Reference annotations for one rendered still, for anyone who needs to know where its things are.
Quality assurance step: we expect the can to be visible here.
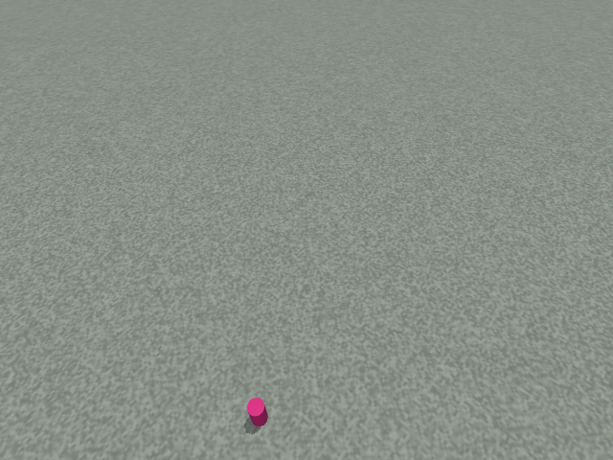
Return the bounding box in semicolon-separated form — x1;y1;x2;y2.
247;398;268;426

